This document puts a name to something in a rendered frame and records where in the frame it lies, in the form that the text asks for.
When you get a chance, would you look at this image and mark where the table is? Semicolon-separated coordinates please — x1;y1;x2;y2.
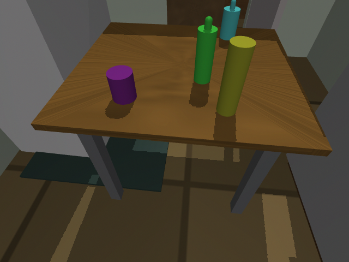
31;22;333;214

